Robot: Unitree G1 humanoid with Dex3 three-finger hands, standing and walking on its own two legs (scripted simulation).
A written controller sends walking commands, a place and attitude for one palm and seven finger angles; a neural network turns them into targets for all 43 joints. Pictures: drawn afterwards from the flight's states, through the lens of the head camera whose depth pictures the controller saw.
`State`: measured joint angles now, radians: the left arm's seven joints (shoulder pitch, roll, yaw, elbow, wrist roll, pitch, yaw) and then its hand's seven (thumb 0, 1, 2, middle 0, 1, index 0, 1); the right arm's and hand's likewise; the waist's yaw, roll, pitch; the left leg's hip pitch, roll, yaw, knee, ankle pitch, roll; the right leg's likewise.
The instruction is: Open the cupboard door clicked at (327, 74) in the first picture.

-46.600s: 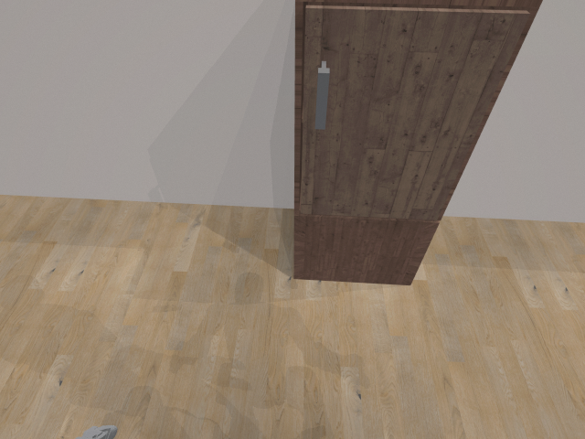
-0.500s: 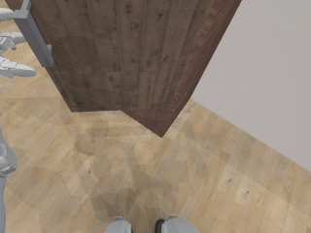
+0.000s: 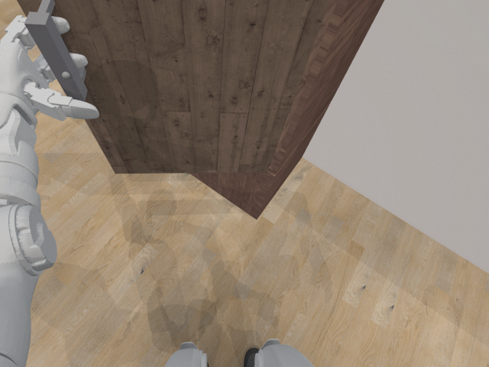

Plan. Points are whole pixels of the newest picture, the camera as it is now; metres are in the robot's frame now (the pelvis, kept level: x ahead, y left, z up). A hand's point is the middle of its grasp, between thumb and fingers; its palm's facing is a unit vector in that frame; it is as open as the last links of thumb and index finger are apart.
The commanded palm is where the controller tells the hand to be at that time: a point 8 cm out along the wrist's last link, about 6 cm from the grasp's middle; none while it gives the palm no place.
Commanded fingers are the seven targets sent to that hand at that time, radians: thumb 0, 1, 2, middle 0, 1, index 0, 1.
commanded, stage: slide the fingers in behind the handle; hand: left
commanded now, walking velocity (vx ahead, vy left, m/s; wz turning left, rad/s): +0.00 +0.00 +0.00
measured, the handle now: (63, 52) +0.58 +0.24 +0.11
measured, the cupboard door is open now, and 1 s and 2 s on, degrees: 39 38 58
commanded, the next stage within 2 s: close the thumb around the handle in 0.46 s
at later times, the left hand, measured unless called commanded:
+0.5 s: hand (72, 72) +0.53 +0.22 +0.12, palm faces +0.02 -1.00 +0.00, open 14.0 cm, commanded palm +0.51 +0.26 +0.11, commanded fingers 0.00 -0.50 0.30 -0.30 -1.20 -0.30 -1.20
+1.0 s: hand (73, 70) +0.54 +0.22 +0.12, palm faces +0.01 -1.00 +0.01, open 8.7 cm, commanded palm +0.51 +0.26 +0.11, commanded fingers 0.00 0.79 0.85 -0.39 -1.34 -0.39 -1.34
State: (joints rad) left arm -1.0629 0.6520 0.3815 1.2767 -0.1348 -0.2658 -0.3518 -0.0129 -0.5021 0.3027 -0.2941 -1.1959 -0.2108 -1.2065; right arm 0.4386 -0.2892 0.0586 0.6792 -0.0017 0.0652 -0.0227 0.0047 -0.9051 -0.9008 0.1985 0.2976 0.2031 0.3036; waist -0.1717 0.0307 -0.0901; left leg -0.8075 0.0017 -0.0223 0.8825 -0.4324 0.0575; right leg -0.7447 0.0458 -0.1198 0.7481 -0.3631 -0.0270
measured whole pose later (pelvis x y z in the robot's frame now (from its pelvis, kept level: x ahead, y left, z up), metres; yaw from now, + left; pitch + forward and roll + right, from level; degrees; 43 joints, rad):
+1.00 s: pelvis +0.01 +0.00 +0.00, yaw -2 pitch +21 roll -4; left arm -1.00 0.67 0.46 1.25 -0.10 -0.29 -0.34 0.00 0.26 0.63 -0.35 -1.28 -0.35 -1.29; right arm 0.45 -0.28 0.06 0.63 0.01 0.09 -0.02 0.00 -0.91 -0.90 0.20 0.30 0.20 0.30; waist -0.19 0.04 -0.09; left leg -0.78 0.02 0.02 0.86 -0.44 0.06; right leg -0.74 0.06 -0.07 0.74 -0.36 -0.02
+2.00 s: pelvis +0.01 +0.00 +0.02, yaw -2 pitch +12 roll -2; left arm -0.27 0.15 0.26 0.33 -0.18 -0.14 0.11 0.01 0.68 0.74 -0.35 -1.35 -0.37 -1.34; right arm 0.28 -0.24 0.00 0.56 0.02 0.02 0.03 0.01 -0.91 -0.90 0.20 0.30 0.20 0.30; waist -0.03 0.05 -0.13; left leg -0.54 -0.01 0.05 0.75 -0.42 0.06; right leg -0.54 0.04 -0.04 0.68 -0.36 -0.01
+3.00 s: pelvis +0.00 -0.03 +0.03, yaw -1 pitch +3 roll +0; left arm 0.19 -0.04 -0.08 -0.06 -0.05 -0.11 0.39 0.02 0.64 0.70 -0.33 -1.33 -0.34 -1.33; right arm 0.19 -0.21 0.01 0.58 -0.02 0.00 -0.01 0.01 -0.91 -0.90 0.19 0.30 0.20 0.30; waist 0.00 0.05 -0.08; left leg -0.34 -0.01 0.04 0.64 -0.36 0.03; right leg -0.35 0.04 -0.05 0.64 -0.34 -0.05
